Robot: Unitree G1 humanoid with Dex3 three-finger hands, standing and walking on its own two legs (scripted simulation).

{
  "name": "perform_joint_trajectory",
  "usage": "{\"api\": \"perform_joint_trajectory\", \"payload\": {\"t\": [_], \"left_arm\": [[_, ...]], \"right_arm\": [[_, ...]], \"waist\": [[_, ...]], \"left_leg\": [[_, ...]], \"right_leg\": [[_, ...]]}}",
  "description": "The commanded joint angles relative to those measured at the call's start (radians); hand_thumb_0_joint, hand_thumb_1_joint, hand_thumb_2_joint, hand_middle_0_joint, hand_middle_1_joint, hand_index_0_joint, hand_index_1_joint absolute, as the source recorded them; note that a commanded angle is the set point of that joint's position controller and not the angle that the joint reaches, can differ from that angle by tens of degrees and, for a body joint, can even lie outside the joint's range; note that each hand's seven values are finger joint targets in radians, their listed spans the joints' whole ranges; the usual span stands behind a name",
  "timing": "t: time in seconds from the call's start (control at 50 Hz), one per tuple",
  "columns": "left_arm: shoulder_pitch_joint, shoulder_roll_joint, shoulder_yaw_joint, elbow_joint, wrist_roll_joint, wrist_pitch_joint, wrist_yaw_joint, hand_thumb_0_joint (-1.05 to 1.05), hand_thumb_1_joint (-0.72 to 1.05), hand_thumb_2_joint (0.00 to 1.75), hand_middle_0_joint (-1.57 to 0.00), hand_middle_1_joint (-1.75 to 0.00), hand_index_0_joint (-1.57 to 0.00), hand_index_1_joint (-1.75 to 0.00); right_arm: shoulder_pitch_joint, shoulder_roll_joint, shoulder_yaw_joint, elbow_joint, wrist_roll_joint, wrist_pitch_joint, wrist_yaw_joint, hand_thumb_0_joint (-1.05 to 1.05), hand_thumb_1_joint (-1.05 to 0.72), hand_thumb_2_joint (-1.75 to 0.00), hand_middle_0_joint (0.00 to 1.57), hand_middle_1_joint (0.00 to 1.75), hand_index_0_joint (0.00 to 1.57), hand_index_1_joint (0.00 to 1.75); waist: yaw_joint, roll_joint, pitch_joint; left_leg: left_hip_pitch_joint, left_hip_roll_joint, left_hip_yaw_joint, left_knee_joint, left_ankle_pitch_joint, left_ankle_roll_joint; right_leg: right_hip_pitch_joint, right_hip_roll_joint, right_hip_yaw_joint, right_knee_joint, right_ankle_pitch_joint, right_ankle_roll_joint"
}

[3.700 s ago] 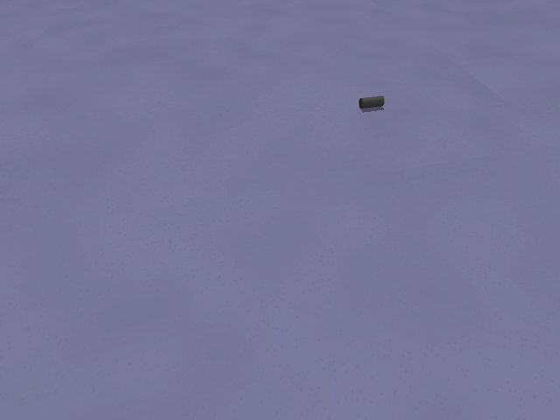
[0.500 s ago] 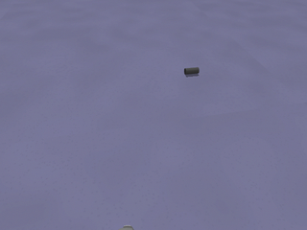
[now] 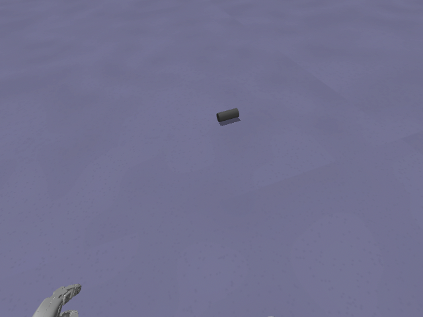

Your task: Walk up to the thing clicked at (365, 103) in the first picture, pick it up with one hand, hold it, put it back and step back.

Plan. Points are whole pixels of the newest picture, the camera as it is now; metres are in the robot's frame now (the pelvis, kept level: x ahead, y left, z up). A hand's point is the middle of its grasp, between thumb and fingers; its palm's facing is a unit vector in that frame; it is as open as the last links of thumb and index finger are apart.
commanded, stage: walk up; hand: left
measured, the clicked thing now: (227, 115) +1.65 -0.10 -0.71
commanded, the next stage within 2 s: none
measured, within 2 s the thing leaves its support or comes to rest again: neither
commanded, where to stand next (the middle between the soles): +1.30 -0.41 m, yaw +4 degrees
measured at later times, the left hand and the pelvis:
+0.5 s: hand (128, 274) +0.28 +0.22 -0.15, palm faces +0.04 -0.95 -0.32, open 7.4 cm; pelvis +0.29 -0.05 +0.01, yaw +0 degrees
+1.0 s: hand (188, 144) +0.67 +0.09 -0.09, palm faces -0.03 -0.93 -0.38, open 7.4 cm; pelvis +0.53 -0.18 +0.02, yaw -1 degrees
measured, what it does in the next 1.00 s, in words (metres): walks ahead: left foot, then right foot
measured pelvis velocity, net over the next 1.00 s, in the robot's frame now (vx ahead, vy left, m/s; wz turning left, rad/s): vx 0.53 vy -0.18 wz -0.03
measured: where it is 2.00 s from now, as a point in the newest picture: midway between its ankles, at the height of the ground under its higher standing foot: (273, 192)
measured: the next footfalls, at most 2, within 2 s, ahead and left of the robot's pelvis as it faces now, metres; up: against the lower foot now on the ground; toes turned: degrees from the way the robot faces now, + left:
left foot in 0.44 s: +0.43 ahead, +0.05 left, +0.00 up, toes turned +6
right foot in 0.88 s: +0.65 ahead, -0.29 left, +0.00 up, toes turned -7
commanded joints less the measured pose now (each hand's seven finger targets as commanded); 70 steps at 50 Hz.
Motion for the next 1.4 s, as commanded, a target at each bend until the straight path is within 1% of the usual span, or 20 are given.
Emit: {"api": "perform_joint_trajectory", "payload": {"t": [0.0, 0.1, 0.2, 0.3, 0.38, 0.4, 0.42, 0.44, 0.46, 0.54, 0.6, 0.8, 0.86, 0.88, 0.9, 0.92, 1.02, 1.18, 1.3, 1.38], "left_arm": [[0.266, 0.376, 0.108, -0.014, -0.02, -0.017, 0.051, 0.0, 0.9, 0.9, -0.2, -0.3, -0.2, -0.3], [0.114, 0.22, 0.049, -0.046, -0.017, -0.042, 0.075, 0.0, 0.9, 0.9, -0.2, -0.3, -0.2, -0.3], [0.124, 0.211, 0.039, -0.086, -0.006, -0.064, 0.066, 0.0, 0.9, 0.9, -0.2, -0.3, -0.2, -0.3], [0.219, 0.207, 0.038, -0.074, 0.008, -0.051, 0.06, 0.0, 0.9, 0.9, -0.2, -0.3, -0.2, -0.3], [0.217, 0.221, 0.037, -0.088, -0.004, -0.035, 0.072, 0.0, 0.9, 0.9, -0.2, -0.3, -0.2, -0.3], [0.233, 0.188, 0.022, -0.1, -0.006, -0.03, 0.078, 0.0, 0.9, 0.9, -0.2, -0.3, -0.2, -0.3], [0.28, 0.134, 0.003, -0.111, -0.016, -0.025, 0.083, 0.0, 0.9, 0.9, -0.2, -0.3, -0.2, -0.3], [0.337, 0.081, -0.011, -0.109, -0.015, -0.02, 0.081, 0.0, 0.9, 0.9, -0.2, -0.3, -0.2, -0.3], [0.32, 0.221, 0.017, -0.095, -0.013, -0.007, 0.092, 0.0, 0.9, 0.9, -0.2, -0.3, -0.2, -0.3], [0.236, 0.192, 0.012, -0.07, -0.013, -0.023, 0.08, 0.0, 0.9, 0.9, -0.2, -0.3, -0.2, -0.3], [0.258, 0.155, 0.011, -0.075, -0.011, -0.005, 0.057, 0.0, 0.9, 0.9, -0.2, -0.3, -0.2, -0.3], [0.05, 0.141, 0.032, -0.099, 0.001, 0.004, 0.01, 0.0, 0.9, 0.9, -0.2, -0.3, -0.2, -0.3], [0.204, 0.205, 0.068, -0.049, 0.012, -0.012, 0.028, 0.0, 0.9, 0.9, -0.2, -0.3, -0.2, -0.3], [0.345, 0.272, 0.097, -0.017, 0.021, -0.022, 0.044, 0.0, 0.9, 0.9, -0.2, -0.3, -0.2, -0.3], [0.348, 0.35, 0.103, -0.038, 0.012, -0.03, 0.059, 0.0, 0.9, 0.9, -0.2, -0.3, -0.2, -0.3], [0.301, 0.347, 0.1, -0.042, -0.007, -0.022, 0.063, 0.0, 0.9, 0.9, -0.2, -0.3, -0.2, -0.3], [0.145, 0.202, 0.046, -0.087, -0.009, -0.03, 0.083, 0.0, 0.9, 0.9, -0.2, -0.3, -0.2, -0.3], [0.218, 0.194, 0.042, -0.131, 0.013, -0.044, 0.082, 0.0, 0.9, 0.9, -0.2, -0.3, -0.2, -0.3], [0.278, 0.188, 0.04, -0.125, 0.014, -0.031, 0.086, 0.0, 0.9, 0.9, -0.2, -0.3, -0.2, -0.3], [0.268, 0.2, 0.032, -0.139, 0.007, -0.021, 0.095, 0.0, 0.9, 0.9, -0.2, -0.3, -0.2, -0.3]], "right_arm": [[-0.039, -0.22, -0.041, -0.142, 0.016, -0.041, -0.023, 0.0, -0.9, -0.9, 0.2, 0.3, 0.2, 0.3], [-0.023, -0.16, -0.03, -0.077, 0.027, -0.017, -0.003, 0.0, -0.9, -0.9, 0.2, 0.3, 0.2, 0.3], [-0.133, -0.162, -0.042, -0.117, 0.011, 0.002, 0.027, 0.0, -0.9, -0.9, 0.2, 0.3, 0.2, 0.3], [-0.269, -0.118, -0.03, -0.168, 0.011, -0.019, 0.028, 0.0, -0.9, -0.9, 0.2, 0.3, 0.2, 0.3], [-0.127, -0.134, -0.051, -0.132, 0.005, -0.023, 0.006, 0.0, -0.9, -0.9, 0.2, 0.3, 0.2, 0.3], [-0.009, -0.17, -0.067, -0.102, -0.009, -0.027, -0.003, 0.0, -0.9, -0.9, 0.2, 0.3, 0.2, 0.3], [0.102, -0.23, -0.088, -0.092, -0.029, -0.031, -0.014, 0.0, -0.9, -0.9, 0.2, 0.3, 0.2, 0.3], [0.128, -0.29, -0.105, -0.107, -0.033, -0.032, -0.027, 0.0, -0.9, -0.9, 0.2, 0.3, 0.2, 0.3], [0.109, -0.313, -0.117, -0.123, 0.007, -0.029, -0.03, 0.0, -0.9, -0.9, 0.2, 0.3, 0.2, 0.3], [-0.032, -0.203, -0.059, -0.16, 0.031, -0.041, -0.034, 0.0, -0.9, -0.9, 0.2, 0.3, 0.2, 0.3], [-0.058, -0.201, -0.054, -0.163, 0.032, -0.059, -0.029, 0.0, -0.9, -0.9, 0.2, 0.3, 0.2, 0.3], [-0.088, -0.252, -0.067, -0.162, 0.016, -0.05, -0.017, 0.0, -0.9, -0.9, 0.2, 0.3, 0.2, 0.3], [-0.067, -0.207, -0.051, -0.161, 0.011, -0.038, -0.024, 0.0, -0.9, -0.9, 0.2, 0.3, 0.2, 0.3], [-0.008, -0.136, -0.025, -0.161, 0.012, -0.036, -0.024, 0.0, -0.9, -0.9, 0.2, 0.3, 0.2, 0.3], [0.039, -0.081, -0.002, -0.184, 0.026, -0.034, -0.023, 0.0, -0.9, -0.9, 0.2, 0.3, 0.2, 0.3], [-0.011, -0.203, -0.034, -0.163, 0.016, -0.021, -0.034, 0.0, -0.9, -0.9, 0.2, 0.3, 0.2, 0.3], [0.027, -0.158, -0.027, -0.086, 0.033, 0.0, -0.015, 0.0, -0.9, -0.9, 0.2, 0.3, 0.2, 0.3], [-0.112, -0.156, -0.036, -0.126, 0.015, 0.02, 0.005, 0.0, -0.9, -0.9, 0.2, 0.3, 0.2, 0.3], [-0.186, -0.119, -0.028, -0.164, 0.009, 0.002, 0.002, 0.0, -0.9, -0.9, 0.2, 0.3, 0.2, 0.3], [-0.03, -0.132, -0.045, -0.135, 0.007, -0.009, -0.015, 0.0, -0.9, -0.9, 0.2, 0.3, 0.2, 0.3]], "waist": [[0.184, -0.341, -0.179], [0.047, -0.228, -0.002], [0.054, -0.153, 0.059], [0.114, -0.112, 0.036], [0.035, -0.056, -0.061], [-0.019, 0.022, -0.128], [-0.061, 0.14, -0.208], [-0.047, 0.259, -0.264], [-0.064, 0.125, -0.257], [-0.001, -0.016, -0.022], [0.034, 0.065, 0.0], [0.025, 0.108, 0.007], [0.127, -0.053, -0.101], [0.188, -0.264, -0.168], [0.162, -0.455, -0.168], [0.166, -0.341, -0.141], [0.049, -0.224, 0.0], [0.1, -0.125, 0.09], [0.117, -0.109, 0.081], [0.015, -0.045, -0.01]], "left_leg": [[-0.742, -0.153, -0.051, 0.674, 0.0, 0.065], [-0.527, -0.062, -0.124, 0.451, 0.26, 0.073], [-0.561, -0.07, -0.069, 0.217, 0.331, 0.023], [-0.483, -0.112, -0.027, -0.083, 0.416, 0.03], [-0.205, -0.188, 0.03, -0.166, 0.409, 0.072], [-0.023, -0.179, -0.007, -0.184, 0.378, 0.11], [0.17, -0.043, -0.197, -0.224, 0.24, 0.166], [0.345, 0.217, -0.623, -0.26, 0.131, 0.237], [0.34, 0.307, -0.83, -0.354, 0.026, 0.355], [-0.052, 0.134, -0.323, -0.368, 0.583, 0.229], [-0.133, 0.082, -0.163, -0.364, 0.678, 0.229], [-0.231, 0.06, -0.071, -0.364, 0.352, 0.185], [-0.284, 0.001, 0.002, 0.008, 0.519, 0.129], [-0.417, -0.084, 0.029, 0.311, 0.405, 0.099], [-0.653, -0.235, 0.0, 0.493, 0.004, 0.057], [-0.693, -0.182, -0.055, 0.594, -0.022, 0.067], [-0.504, -0.109, -0.154, 0.427, 0.233, 0.068], [-0.616, -0.116, -0.144, 0.168, 0.298, 0.02], [-0.534, -0.114, -0.06, -0.018, 0.33, 0.05], [-0.175, -0.212, 0.026, -0.13, 0.32, 0.1]], "right_leg": [[0.724, -0.361, 0.75, -0.468, -0.492, -0.228], [0.274, -0.127, 0.222, -0.408, 0.001, -0.106], [0.223, -0.132, 0.163, -0.534, -0.196, -0.162], [0.374, -0.124, 0.109, -0.427, 0.134, -0.131], [0.377, -0.115, 0.072, -0.195, 0.358, -0.117], [0.299, -0.079, 0.046, 0.012, 0.363, -0.099], [0.128, -0.02, 0.014, 0.25, 0.188, -0.068], [-0.126, 0.108, 0.019, 0.434, -0.365, -0.034], [-0.221, 0.087, 0.132, 0.561, -0.379, -0.031], [-0.092, -0.009, 0.196, 0.513, -0.198, -0.015], [-0.04, -0.033, 0.14, 0.407, -0.149, 0.007], [0.161, -0.039, 0.011, -0.072, 0.056, -0.006], [0.462, 0.012, 0.0, -0.153, -0.041, -0.043], [0.612, -0.073, 0.148, -0.235, -0.239, -0.064], [0.688, -0.305, 0.59, -0.419, -0.349, -0.116], [0.659, -0.355, 0.687, -0.453, -0.392, -0.204], [0.291, -0.127, 0.193, -0.419, -0.032, -0.073], [0.355, -0.159, 0.165, -0.524, -0.166, -0.089], [0.442, -0.169, 0.11, -0.396, 0.173, -0.106], [0.338, -0.115, 0.037, -0.099, 0.482, -0.085]]}}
